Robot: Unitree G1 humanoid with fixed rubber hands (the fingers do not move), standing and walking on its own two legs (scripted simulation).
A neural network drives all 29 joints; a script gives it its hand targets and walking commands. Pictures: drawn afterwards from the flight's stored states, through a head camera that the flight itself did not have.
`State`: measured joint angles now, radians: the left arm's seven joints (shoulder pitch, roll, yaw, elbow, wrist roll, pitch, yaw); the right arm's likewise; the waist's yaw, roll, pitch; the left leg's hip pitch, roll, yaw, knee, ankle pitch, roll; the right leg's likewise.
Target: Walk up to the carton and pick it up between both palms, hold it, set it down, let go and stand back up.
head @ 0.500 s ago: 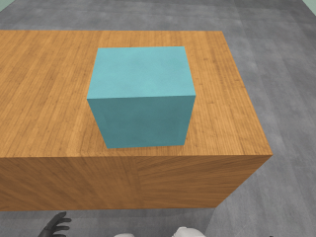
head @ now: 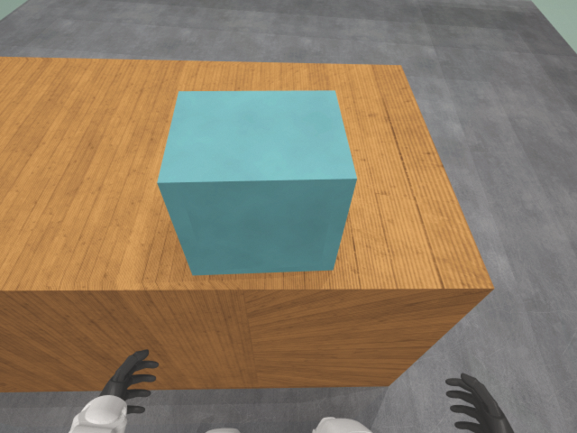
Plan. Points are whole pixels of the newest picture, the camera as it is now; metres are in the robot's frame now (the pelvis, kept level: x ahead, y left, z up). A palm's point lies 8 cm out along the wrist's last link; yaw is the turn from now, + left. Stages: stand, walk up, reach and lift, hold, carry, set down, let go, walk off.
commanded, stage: reach and lift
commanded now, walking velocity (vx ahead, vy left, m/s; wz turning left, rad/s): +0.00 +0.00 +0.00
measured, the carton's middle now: (261, 186) +0.46 +0.07 +0.06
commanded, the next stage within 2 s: none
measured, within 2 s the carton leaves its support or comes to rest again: neither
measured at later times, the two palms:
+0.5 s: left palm (108, 405) +0.15 +0.24 -0.03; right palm (486, 424) +0.15 -0.24 -0.04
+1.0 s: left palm (104, 374) +0.18 +0.23 +0.02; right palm (484, 380) +0.19 -0.23 +0.02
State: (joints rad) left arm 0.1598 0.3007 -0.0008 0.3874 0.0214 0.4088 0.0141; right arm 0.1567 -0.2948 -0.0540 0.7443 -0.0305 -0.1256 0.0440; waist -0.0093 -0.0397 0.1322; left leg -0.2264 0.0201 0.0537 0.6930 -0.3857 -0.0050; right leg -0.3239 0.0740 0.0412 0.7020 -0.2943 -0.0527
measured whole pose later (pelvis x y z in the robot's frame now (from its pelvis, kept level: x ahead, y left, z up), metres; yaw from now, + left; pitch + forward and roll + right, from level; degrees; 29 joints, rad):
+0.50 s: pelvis +0.00 +0.00 +0.01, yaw +1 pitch -6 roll +1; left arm 0.31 0.24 0.00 0.23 -0.07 0.22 0.09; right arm 0.28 -0.25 -0.05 0.47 0.02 -0.09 0.10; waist -0.01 -0.02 0.08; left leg -0.15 0.01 0.05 0.58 -0.32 0.00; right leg -0.25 0.06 0.04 0.59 -0.24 -0.04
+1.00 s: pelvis +0.01 +0.01 +0.02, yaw +1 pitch -3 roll +1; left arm 0.41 0.22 0.00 -0.02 -0.15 0.07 0.12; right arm 0.36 -0.23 -0.05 0.15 0.16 -0.08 0.09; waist -0.01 -0.03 0.07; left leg -0.14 0.00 0.05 0.46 -0.27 0.00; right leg -0.24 0.05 0.04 0.50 -0.21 -0.04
